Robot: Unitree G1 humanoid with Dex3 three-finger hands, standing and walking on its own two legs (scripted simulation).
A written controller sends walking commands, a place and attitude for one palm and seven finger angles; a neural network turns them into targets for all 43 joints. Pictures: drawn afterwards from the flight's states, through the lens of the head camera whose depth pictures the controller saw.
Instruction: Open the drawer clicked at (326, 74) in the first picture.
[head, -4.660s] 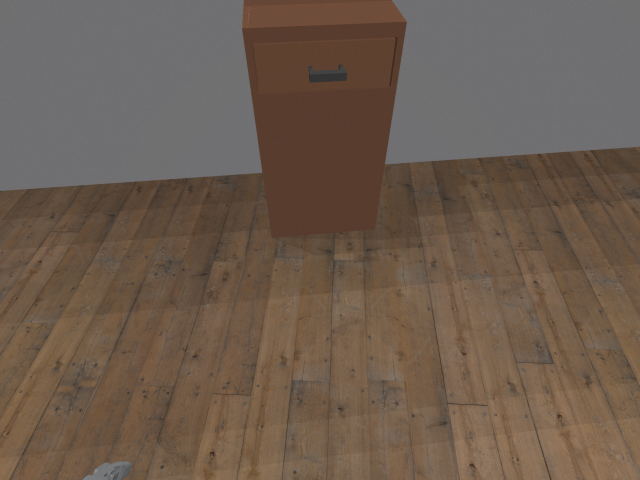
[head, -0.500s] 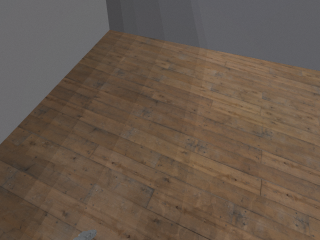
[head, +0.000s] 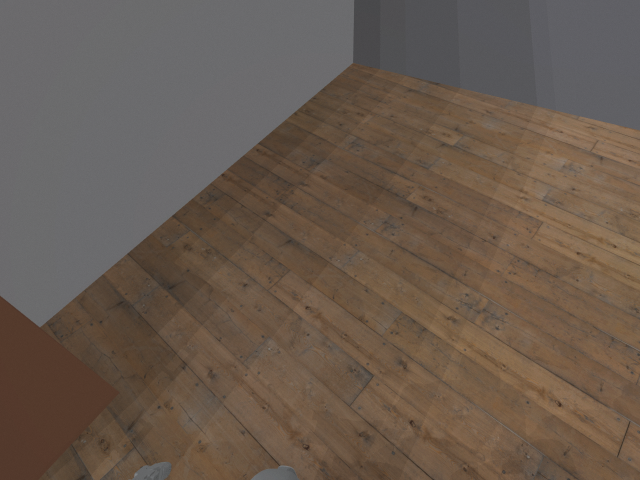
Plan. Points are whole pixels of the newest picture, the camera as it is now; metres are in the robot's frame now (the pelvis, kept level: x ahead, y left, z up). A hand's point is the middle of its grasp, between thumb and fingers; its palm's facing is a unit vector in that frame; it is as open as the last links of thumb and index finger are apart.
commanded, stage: turn to face it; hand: left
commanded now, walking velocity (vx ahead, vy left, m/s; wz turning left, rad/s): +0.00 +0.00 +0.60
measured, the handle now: out of the picture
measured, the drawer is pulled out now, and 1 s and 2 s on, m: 0.00 0.00 0.00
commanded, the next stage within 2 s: take the last steps up to it in 1.66 s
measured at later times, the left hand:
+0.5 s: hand out of the picture -0.09 +0.25 -0.17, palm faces +0.38 -0.89 -0.27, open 7.4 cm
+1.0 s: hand out of the picture -0.08 +0.20 -0.13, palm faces +0.58 -0.77 -0.27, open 7.4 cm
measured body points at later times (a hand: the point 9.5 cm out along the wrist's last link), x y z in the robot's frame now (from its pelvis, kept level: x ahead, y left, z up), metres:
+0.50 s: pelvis -0.05 +0.02 +0.00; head -0.02 +0.05 +0.45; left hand -0.11 +0.29 -0.15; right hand +0.15 -0.18 -0.12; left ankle -0.07 +0.12 -0.73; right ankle -0.01 -0.12 -0.67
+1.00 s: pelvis -0.05 -0.02 +0.01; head -0.02 -0.03 +0.46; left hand -0.11 +0.24 -0.11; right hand +0.15 -0.21 -0.15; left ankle -0.14 +0.09 -0.65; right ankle +0.02 -0.11 -0.73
